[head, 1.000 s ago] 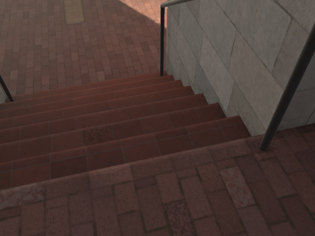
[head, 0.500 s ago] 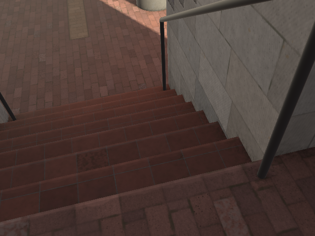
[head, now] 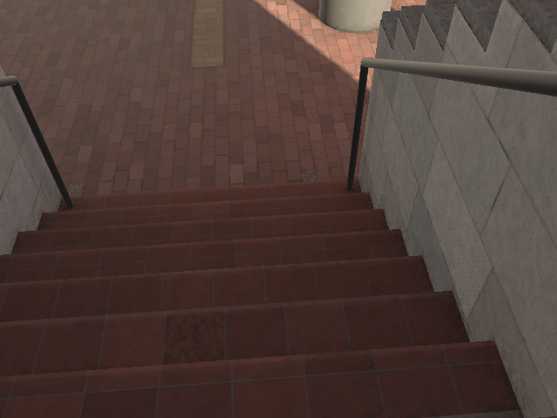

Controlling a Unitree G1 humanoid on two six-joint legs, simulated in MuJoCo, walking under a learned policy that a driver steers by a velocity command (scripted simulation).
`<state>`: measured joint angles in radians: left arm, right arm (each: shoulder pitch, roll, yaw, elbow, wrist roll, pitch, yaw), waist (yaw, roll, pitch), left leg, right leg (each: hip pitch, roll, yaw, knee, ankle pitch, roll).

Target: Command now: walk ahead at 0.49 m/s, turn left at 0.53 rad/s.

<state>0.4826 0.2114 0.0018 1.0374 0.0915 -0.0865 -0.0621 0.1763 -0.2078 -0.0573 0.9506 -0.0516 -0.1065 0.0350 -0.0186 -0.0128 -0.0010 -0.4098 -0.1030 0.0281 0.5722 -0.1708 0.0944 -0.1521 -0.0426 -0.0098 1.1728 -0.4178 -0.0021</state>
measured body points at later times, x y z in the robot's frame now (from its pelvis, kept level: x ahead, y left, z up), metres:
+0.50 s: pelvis +0.26 -0.04 +0.02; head +0.26 -0.04 +0.47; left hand +0.23 +0.22 -0.10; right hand +0.42 -0.26 -0.11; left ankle +0.20 +0.10 -0.62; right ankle +0.31 -0.13 -0.72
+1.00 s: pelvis +0.40 +0.11 -0.01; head +0.40 +0.11 +0.44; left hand +0.26 +0.30 -0.16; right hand +0.61 -0.04 -0.13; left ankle +0.34 +0.20 -0.72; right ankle +0.36 -0.10 -0.65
